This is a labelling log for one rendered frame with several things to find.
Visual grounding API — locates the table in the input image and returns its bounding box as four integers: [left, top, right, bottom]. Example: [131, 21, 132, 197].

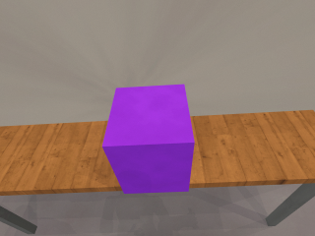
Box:
[0, 109, 315, 234]

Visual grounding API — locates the carton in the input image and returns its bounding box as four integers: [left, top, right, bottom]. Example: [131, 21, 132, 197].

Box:
[102, 84, 195, 194]

